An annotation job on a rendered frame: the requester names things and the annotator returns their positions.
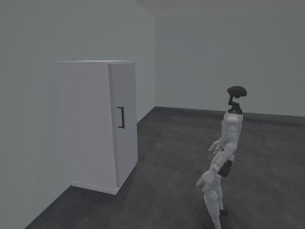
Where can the robot right hand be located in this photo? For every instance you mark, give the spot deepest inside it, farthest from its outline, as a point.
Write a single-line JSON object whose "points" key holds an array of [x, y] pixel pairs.
{"points": [[217, 146]]}

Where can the robot right foot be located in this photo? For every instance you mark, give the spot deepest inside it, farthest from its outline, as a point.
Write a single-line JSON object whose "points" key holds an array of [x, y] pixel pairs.
{"points": [[223, 211]]}

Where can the robot left hand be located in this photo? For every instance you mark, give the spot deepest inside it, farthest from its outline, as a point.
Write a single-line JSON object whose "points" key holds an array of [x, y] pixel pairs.
{"points": [[208, 178]]}

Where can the handle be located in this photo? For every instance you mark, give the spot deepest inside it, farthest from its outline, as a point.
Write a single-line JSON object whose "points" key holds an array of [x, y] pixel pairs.
{"points": [[123, 119]]}

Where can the robot left shin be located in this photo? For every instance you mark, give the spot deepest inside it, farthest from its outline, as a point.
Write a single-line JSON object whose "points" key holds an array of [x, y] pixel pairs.
{"points": [[213, 209]]}

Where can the robot left upper arm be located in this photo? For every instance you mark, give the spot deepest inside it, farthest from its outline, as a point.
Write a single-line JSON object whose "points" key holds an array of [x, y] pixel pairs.
{"points": [[232, 125]]}

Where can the fridge door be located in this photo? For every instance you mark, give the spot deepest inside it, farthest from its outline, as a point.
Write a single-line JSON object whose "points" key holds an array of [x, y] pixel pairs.
{"points": [[122, 86]]}

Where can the robot left forearm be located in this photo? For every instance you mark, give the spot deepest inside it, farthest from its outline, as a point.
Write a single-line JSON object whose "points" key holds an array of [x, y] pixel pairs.
{"points": [[225, 155]]}

